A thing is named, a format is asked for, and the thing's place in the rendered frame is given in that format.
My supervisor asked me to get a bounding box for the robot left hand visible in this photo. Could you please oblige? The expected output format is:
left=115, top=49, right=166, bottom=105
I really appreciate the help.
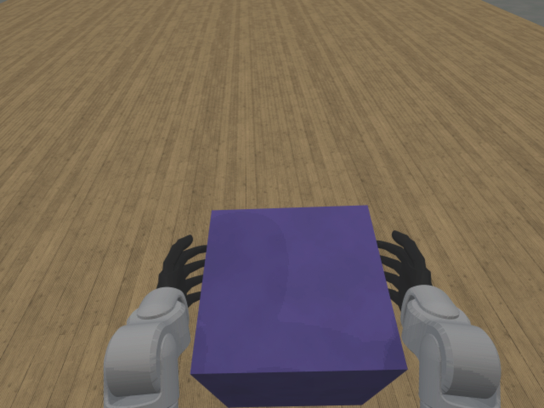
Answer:
left=156, top=235, right=207, bottom=307

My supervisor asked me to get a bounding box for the carton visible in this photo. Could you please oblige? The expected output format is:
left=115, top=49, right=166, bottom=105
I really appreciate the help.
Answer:
left=190, top=205, right=408, bottom=407

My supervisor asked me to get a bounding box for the robot right hand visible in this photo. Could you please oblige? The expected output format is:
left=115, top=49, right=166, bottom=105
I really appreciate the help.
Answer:
left=377, top=230, right=432, bottom=311

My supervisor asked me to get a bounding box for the left robot forearm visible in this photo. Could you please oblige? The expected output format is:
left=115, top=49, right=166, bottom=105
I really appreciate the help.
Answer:
left=104, top=287, right=190, bottom=408

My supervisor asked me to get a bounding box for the right robot forearm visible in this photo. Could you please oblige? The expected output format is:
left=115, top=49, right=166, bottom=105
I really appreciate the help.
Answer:
left=400, top=285, right=502, bottom=408

